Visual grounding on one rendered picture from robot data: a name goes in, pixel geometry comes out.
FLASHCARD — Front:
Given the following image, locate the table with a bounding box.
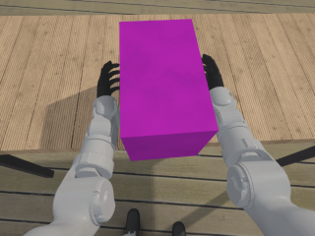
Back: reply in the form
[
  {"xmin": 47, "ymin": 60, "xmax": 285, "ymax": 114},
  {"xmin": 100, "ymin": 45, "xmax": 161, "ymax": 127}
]
[{"xmin": 0, "ymin": 13, "xmax": 315, "ymax": 178}]

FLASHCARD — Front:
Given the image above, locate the right robot hand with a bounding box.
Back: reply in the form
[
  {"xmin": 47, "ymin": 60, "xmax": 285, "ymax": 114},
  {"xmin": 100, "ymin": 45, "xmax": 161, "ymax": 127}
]
[{"xmin": 201, "ymin": 54, "xmax": 224, "ymax": 90}]

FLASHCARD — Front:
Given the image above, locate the left robot hand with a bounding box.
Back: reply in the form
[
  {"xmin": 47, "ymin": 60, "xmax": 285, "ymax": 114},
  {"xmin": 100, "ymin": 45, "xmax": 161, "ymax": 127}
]
[{"xmin": 96, "ymin": 61, "xmax": 120, "ymax": 98}]

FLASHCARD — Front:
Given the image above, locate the right robot upper arm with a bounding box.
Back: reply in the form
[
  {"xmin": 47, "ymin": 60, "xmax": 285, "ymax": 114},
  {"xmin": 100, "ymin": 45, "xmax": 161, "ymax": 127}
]
[{"xmin": 226, "ymin": 160, "xmax": 315, "ymax": 236}]

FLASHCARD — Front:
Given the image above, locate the robot left foot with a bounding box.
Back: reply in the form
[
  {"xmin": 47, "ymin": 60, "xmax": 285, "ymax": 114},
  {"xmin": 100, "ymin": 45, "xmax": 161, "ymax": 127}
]
[{"xmin": 126, "ymin": 208, "xmax": 141, "ymax": 236}]

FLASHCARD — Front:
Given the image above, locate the carton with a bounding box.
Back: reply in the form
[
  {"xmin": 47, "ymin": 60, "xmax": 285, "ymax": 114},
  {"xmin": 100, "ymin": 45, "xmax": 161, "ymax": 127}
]
[{"xmin": 119, "ymin": 19, "xmax": 219, "ymax": 161}]

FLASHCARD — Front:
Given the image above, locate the robot left forearm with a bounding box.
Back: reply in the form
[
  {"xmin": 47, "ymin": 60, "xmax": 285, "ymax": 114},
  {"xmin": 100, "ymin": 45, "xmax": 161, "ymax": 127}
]
[{"xmin": 52, "ymin": 95, "xmax": 120, "ymax": 214}]

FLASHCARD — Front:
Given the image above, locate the robot foot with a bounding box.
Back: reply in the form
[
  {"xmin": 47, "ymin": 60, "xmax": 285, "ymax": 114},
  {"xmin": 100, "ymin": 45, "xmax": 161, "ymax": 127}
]
[
  {"xmin": 172, "ymin": 221, "xmax": 186, "ymax": 236},
  {"xmin": 126, "ymin": 208, "xmax": 141, "ymax": 236}
]

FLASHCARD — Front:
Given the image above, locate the robot right foot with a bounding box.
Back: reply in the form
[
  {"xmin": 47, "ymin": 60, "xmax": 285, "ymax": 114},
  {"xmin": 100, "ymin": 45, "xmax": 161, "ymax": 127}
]
[{"xmin": 172, "ymin": 221, "xmax": 186, "ymax": 236}]

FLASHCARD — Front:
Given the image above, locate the left robot upper arm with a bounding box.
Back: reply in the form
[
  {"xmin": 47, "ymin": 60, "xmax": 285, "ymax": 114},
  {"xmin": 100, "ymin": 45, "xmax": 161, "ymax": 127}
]
[{"xmin": 23, "ymin": 176, "xmax": 115, "ymax": 236}]

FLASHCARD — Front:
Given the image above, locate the robot right forearm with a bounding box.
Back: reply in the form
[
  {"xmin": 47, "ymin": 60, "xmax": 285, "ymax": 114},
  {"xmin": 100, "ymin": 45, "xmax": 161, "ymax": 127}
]
[{"xmin": 210, "ymin": 87, "xmax": 291, "ymax": 195}]

